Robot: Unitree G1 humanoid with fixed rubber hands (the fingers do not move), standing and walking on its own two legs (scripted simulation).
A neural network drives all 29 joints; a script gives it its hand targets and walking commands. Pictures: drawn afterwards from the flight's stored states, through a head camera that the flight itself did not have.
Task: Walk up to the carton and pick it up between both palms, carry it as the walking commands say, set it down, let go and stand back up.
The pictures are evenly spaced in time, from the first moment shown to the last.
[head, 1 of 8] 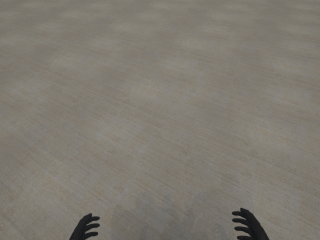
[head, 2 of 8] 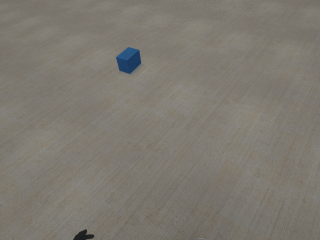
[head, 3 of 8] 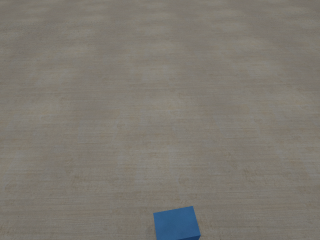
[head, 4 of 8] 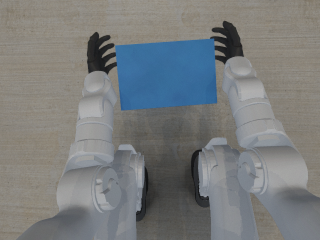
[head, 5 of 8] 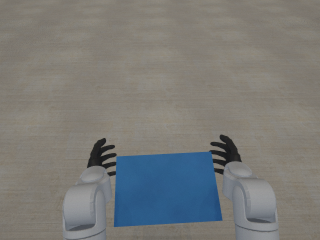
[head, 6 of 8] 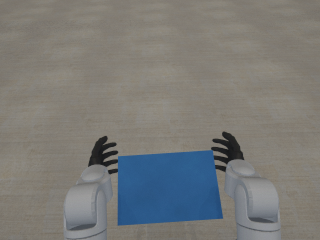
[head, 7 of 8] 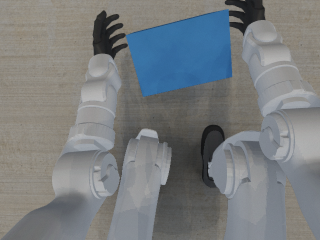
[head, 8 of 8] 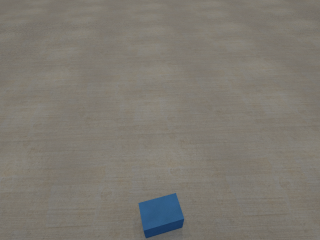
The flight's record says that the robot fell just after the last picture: no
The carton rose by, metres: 0.71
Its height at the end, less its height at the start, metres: +0.00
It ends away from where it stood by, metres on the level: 3.07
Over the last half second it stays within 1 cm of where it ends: yes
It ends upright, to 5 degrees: yes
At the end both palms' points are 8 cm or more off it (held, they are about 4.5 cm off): yes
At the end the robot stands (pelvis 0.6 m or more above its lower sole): yes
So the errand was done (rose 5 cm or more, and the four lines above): yes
